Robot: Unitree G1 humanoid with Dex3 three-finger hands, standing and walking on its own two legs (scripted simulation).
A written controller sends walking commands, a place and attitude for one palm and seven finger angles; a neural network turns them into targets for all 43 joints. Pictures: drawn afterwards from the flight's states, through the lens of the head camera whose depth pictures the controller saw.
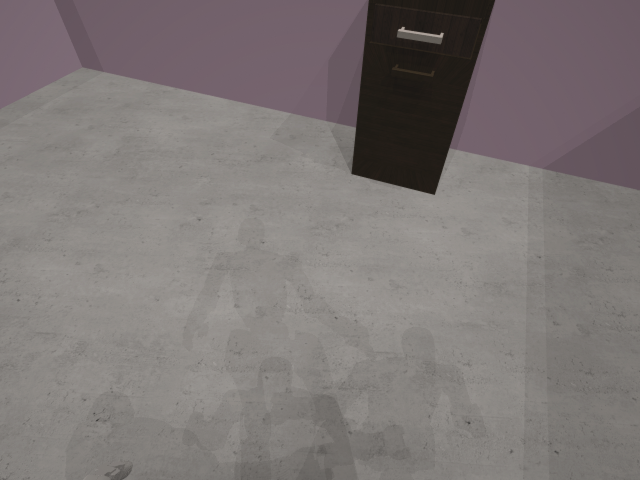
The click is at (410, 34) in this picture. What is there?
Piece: drawer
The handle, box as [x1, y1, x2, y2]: [397, 27, 443, 43]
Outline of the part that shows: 397,32 398,37 440,43 443,34 441,33 439,35 409,31 405,30 404,27 399,29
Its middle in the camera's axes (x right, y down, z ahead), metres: +0.37 -0.76 +1.43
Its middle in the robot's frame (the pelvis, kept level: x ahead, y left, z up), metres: +1.59 -0.29 -0.04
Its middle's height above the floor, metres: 0.73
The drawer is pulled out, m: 0.00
